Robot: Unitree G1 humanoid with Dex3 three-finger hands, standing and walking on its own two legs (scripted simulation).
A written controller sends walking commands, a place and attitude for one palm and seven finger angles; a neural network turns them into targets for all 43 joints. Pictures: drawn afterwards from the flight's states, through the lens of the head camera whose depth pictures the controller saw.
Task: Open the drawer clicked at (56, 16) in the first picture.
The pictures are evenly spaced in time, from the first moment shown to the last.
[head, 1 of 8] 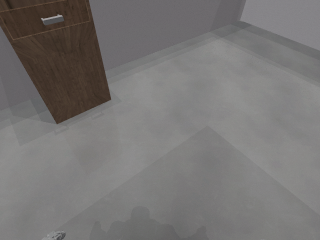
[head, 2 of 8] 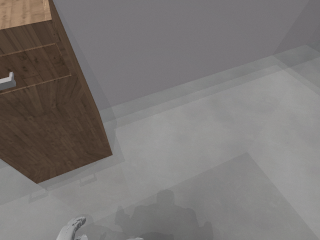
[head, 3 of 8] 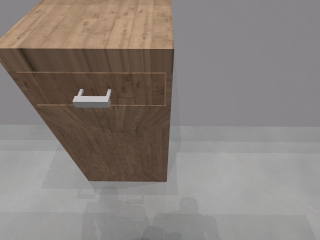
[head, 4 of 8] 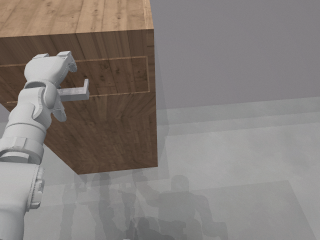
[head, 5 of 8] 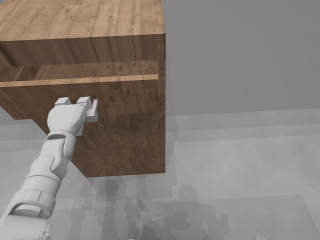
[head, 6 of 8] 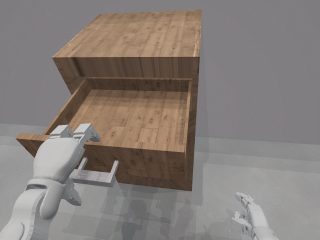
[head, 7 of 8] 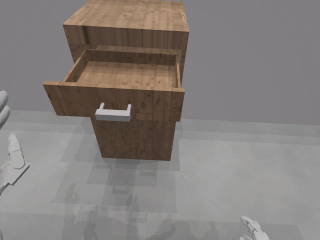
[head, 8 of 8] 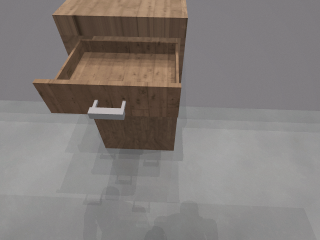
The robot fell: no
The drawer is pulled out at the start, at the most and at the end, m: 0.00 0.30 0.30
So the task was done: yes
